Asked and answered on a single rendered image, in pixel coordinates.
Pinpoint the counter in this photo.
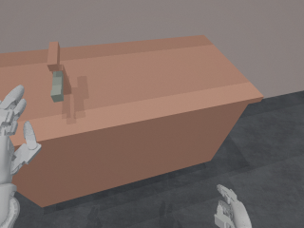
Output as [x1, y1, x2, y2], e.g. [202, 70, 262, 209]
[0, 34, 264, 208]

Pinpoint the right robot hand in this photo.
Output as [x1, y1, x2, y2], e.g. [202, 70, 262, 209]
[214, 184, 252, 228]

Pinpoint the tap lever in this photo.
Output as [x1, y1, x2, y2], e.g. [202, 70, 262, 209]
[50, 70, 64, 103]

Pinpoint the robot left forearm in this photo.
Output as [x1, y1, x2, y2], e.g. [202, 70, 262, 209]
[0, 183, 20, 228]

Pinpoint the left robot hand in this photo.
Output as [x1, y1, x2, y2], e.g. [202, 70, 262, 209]
[0, 85, 42, 184]

